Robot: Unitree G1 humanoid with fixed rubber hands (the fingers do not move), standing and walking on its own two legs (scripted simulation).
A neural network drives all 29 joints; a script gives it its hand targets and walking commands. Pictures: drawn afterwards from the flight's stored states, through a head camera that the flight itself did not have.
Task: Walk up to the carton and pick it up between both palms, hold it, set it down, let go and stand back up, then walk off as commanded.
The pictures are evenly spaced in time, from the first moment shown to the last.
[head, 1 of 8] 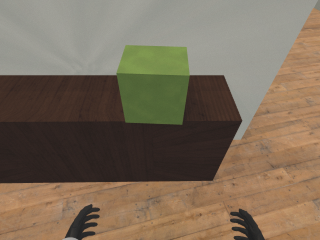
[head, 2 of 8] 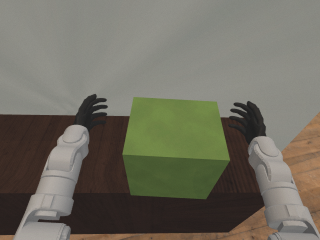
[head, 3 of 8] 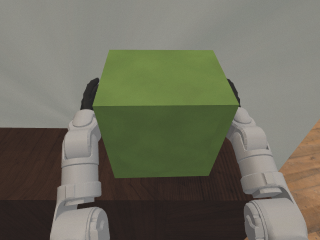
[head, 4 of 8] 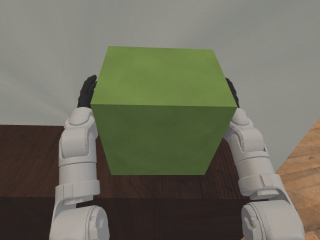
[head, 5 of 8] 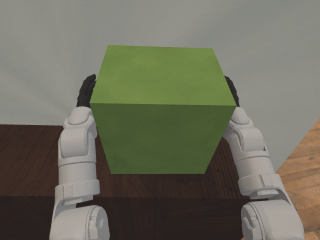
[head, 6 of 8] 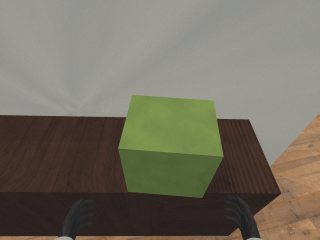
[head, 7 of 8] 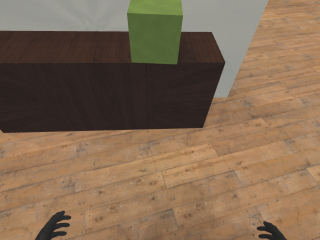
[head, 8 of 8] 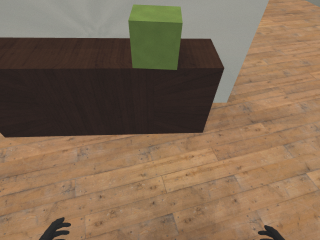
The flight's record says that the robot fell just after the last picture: no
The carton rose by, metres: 0.22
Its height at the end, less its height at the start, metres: +0.00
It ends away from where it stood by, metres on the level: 0.01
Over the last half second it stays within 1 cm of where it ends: yes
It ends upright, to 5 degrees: yes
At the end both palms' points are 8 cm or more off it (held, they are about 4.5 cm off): yes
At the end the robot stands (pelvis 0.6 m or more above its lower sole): yes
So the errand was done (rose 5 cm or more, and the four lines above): yes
